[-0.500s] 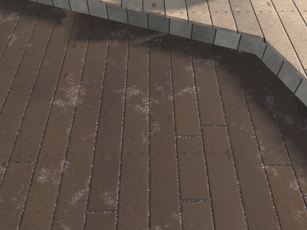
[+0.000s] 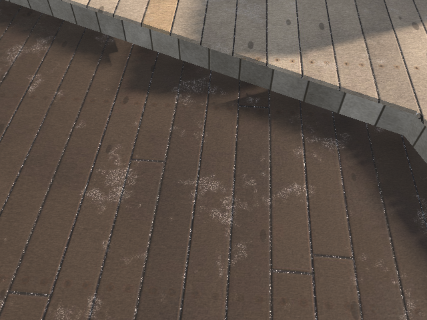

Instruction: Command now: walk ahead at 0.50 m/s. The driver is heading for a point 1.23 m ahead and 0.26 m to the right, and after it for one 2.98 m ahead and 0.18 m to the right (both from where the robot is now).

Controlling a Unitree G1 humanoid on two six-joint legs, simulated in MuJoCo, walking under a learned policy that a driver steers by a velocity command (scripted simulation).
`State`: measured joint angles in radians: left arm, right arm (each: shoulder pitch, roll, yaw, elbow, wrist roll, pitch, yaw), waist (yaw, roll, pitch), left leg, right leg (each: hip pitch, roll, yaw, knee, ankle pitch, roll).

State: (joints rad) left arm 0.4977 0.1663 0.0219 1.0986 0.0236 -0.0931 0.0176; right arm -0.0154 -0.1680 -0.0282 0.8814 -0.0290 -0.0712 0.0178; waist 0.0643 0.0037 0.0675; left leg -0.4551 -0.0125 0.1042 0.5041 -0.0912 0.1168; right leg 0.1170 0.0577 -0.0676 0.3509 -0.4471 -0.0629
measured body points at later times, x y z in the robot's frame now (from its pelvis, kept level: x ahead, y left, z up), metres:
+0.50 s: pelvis +0.27 +0.00 +0.01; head +0.31 -0.01 +0.46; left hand +0.47 +0.21 -0.11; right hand +0.18 -0.23 -0.14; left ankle +0.13 +0.08 -0.72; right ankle +0.42 -0.10 -0.70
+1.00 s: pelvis +0.40 -0.03 +0.02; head +0.40 -0.02 +0.47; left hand +0.42 +0.20 -0.14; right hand +0.43 -0.25 -0.14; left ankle +0.42 +0.10 -0.72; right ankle +0.43 -0.09 -0.72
